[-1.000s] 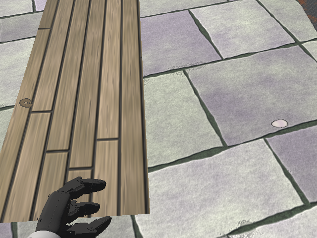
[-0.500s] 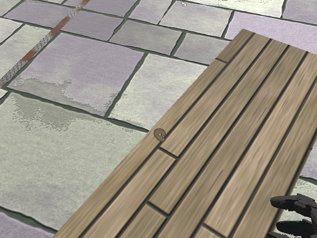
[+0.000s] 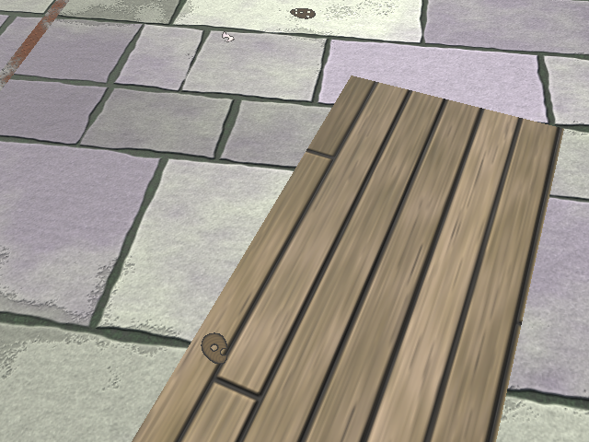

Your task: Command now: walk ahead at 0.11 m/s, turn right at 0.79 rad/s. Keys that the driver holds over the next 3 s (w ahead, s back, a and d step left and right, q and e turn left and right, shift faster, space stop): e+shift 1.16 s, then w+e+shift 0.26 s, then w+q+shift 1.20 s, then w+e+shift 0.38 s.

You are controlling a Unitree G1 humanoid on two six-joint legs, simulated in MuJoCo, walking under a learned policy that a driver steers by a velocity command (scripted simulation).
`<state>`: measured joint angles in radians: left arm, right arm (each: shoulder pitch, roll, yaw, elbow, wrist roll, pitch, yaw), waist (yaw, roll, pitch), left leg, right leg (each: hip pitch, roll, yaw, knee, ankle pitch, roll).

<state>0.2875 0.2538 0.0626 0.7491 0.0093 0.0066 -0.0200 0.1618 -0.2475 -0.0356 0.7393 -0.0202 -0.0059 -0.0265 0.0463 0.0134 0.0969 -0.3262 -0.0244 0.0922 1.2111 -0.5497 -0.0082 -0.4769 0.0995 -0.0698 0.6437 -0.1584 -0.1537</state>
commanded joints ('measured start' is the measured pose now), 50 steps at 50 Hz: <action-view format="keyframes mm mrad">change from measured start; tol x16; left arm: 1 39 164 52 -82 -11 28 20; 50 -180 133 20 -168 -15 83 -56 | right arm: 1 68 -118 -20 -86 -21 5 -3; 30 -53 -351 -55 -130 9 10 -52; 34 -129 -198 -16 -137 -1 24 -24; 50 50 -216 -57 -107 -5 9 21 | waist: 1 -49 27 -152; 27 -39 -155 -133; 30 -16 182 -223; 50 -78 171 -144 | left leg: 1 -313 11 -184 165 35 -29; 19 -282 -23 -259 -379 228 -29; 27 116 -84 -261 -747 244 8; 30 340 378 -650 -1046 94 150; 36 154 219 -235 -942 544 186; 50 260 342 31 -802 810 161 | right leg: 1 307 -348 642 -370 178 -223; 6 253 -185 488 -360 184 -16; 13 336 -136 624 -410 -210 62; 27 184 -64 832 -342 -114 68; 29 45 67 670 -171 -450 172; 31 -96 122 290 315 -355 219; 35 -77 23 187 628 -210 202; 42 -157 -90 90 433 -223 240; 50 98 -111 -25 134 -258 174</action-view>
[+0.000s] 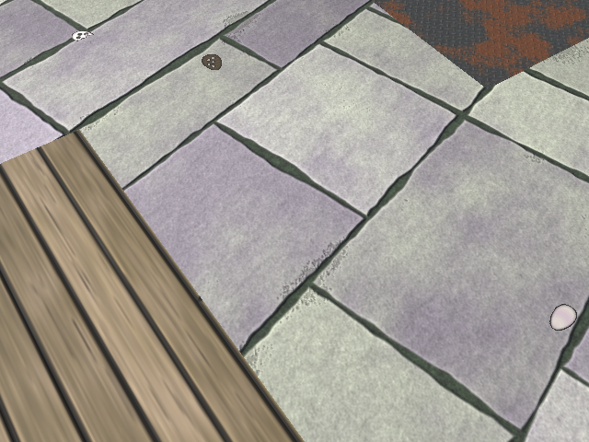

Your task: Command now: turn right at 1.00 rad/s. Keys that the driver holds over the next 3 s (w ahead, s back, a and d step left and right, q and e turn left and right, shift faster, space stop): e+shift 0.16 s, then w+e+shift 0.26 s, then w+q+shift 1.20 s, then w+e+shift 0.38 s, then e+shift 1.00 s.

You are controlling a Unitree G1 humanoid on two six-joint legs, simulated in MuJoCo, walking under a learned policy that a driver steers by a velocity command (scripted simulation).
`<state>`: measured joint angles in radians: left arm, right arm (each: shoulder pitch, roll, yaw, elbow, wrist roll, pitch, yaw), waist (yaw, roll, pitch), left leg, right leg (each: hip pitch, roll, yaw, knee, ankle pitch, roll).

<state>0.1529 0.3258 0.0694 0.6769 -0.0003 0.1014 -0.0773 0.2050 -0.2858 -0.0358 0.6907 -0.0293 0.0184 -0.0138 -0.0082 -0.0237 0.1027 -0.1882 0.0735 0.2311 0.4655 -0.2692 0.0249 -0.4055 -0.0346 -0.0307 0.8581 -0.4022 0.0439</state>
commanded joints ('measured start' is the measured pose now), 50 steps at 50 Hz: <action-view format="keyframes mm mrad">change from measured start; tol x32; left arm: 1 -51 62 15 -103 -4 -10 3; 27 115 137 15 -37 21 -155 51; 43 -302 20 -85 -183 40 -178 19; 50 307 279 21 -47 71 -181 106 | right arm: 1 14 -183 -60 -57 11 -14 14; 50 264 -35 -33 0 75 -115 31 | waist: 1 -23 216 -154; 6 73 -291 -208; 26 -5 -97 -72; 29 -148 412 -198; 44 -79 144 -34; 50 133 -327 -545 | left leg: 1 121 256 -98 -30 530 116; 4 -18 248 -17 225 405 10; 6 -503 -16 -88 639 -438 -120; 20 -443 -61 -274 283 -8 -117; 27 125 -68 -206 45 -2 -1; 30 354 282 -1098 -308 -630 175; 43 10 34 -631 -327 164 203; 47 -46 3 -562 18 680 120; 50 -540 -168 -365 842 -230 91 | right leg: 1 51 29 -74 -127 -18 -35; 4 293 45 -15 -423 157 -93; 6 460 -353 628 -507 774 -328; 12 287 -82 459 -661 -211 -279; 25 98 -90 549 -634 -100 -270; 31 -486 71 155 345 72 -136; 47 348 106 16 -338 249 -58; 50 858 -459 899 -601 -608 -188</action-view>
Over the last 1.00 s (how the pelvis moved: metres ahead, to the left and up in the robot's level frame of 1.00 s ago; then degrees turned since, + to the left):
0.11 0.07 0.03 -57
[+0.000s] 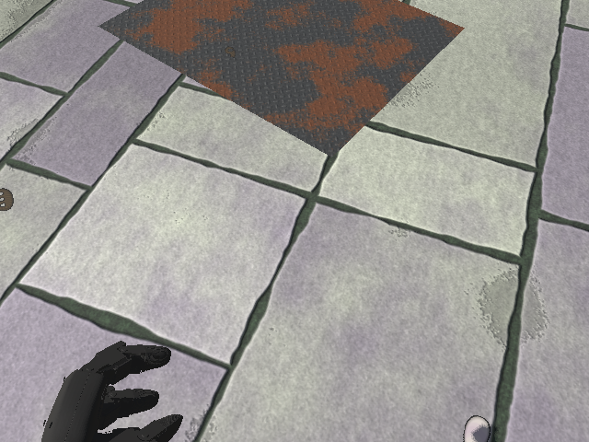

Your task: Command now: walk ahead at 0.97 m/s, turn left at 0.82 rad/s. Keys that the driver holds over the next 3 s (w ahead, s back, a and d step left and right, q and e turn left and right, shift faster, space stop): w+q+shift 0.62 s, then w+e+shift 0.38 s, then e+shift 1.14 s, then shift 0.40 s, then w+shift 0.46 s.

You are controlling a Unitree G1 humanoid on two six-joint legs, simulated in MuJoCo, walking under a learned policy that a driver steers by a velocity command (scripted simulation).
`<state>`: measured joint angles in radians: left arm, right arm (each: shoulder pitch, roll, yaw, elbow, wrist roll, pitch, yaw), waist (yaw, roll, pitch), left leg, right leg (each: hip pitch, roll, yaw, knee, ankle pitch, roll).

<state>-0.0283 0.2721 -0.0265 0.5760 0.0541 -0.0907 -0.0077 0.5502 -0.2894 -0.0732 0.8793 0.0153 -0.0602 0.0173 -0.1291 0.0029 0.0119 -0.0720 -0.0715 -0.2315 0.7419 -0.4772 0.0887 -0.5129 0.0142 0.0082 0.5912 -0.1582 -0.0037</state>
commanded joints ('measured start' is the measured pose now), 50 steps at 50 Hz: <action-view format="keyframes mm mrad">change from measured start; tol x64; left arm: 1 367 245 109 40 11 19 38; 50 475 145 106 223 -48 17 -6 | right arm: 1 -144 -87 1 -162 3 -12 -5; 50 -378 -84 68 -259 -102 -22 7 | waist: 1 228 -204 -257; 50 113 -30 41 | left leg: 1 -748 60 125 636 97 31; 18 -261 -17 440 32 384 107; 22 606 319 -490 -286 199 417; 31 -357 76 -162 -577 347 255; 41 162 177 106 -63 1384 56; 44 -659 -51 141 760 84 -18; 50 -604 133 149 399 151 -78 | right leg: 1 802 -457 801 -354 -814 -148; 19 477 -266 -245 146 1259 -25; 22 -351 44 -32 1162 -351 38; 35 135 -107 -42 39 382 12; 43 896 -294 590 -118 -430 -327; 50 363 -122 465 -392 -142 -289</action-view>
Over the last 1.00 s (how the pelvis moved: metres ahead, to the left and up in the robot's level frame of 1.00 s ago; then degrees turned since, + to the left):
0.41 -0.16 -0.02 -11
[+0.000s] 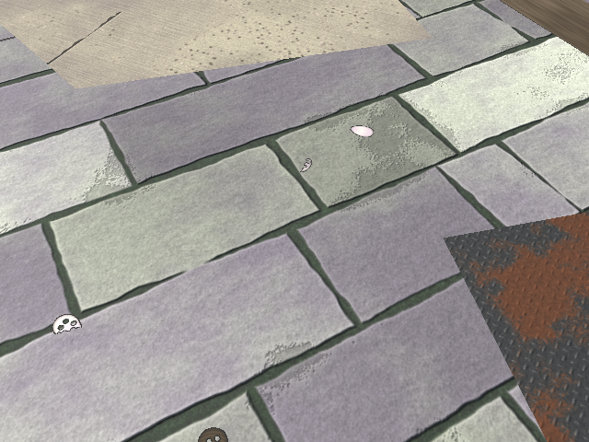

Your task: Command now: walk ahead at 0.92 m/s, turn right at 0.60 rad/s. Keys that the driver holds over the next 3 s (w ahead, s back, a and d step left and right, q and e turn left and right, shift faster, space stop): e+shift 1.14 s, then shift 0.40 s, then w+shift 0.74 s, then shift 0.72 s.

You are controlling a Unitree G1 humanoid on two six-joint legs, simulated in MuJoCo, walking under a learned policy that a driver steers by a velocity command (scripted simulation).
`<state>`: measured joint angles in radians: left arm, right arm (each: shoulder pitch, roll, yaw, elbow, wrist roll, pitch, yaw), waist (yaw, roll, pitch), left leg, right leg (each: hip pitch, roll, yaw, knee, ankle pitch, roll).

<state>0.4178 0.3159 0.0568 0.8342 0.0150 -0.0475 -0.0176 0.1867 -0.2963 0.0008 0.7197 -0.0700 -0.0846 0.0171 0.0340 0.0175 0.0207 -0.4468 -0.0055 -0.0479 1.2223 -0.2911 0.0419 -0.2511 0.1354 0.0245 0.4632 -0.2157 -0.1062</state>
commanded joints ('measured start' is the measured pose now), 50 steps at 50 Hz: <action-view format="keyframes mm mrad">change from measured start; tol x32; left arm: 1 29 115 26 -36 -11 -32 5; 50 -235 187 89 -257 9 109 -16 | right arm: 1 -57 -76 1 -120 -12 7 8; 50 -15 -78 -61 -132 60 112 -39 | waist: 1 -52 -41 72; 14 -70 144 -554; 19 -18 112 -134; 31 -29 131 -64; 34 -26 -336 -74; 50 -9 -141 -107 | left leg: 1 -234 69 -8 -147 -32 -51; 11 464 -18 -27 -814 532 -20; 13 867 579 -407 -569 1400 129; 16 577 401 -284 -744 835 177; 29 150 343 215 -842 355 56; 35 -259 54 132 -32 -461 -144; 50 58 -61 -29 -504 -102 -63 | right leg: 1 48 -240 431 -285 72 -196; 10 10 -76 327 90 744 55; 11 -19 -40 320 281 641 79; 13 -273 59 131 897 -565 101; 14 -293 -24 106 984 -450 102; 32 -5 -130 -127 144 -56 57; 35 230 -503 601 -99 505 -219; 50 -7 -219 537 -87 159 -100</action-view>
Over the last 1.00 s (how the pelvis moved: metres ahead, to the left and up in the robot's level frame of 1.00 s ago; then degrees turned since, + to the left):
0.88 0.25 0.02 30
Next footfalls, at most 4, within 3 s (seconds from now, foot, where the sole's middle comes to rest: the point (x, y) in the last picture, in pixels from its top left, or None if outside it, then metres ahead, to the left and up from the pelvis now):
0.24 left None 0.45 0.08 -0.77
0.66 right None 0.37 -0.16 -0.77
1.06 left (332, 434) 0.52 -0.03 -0.77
1.48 right None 0.30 -0.07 -0.77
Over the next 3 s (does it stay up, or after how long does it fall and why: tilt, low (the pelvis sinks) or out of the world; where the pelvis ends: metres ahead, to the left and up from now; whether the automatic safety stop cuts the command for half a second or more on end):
stays up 0.62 -0.61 0.00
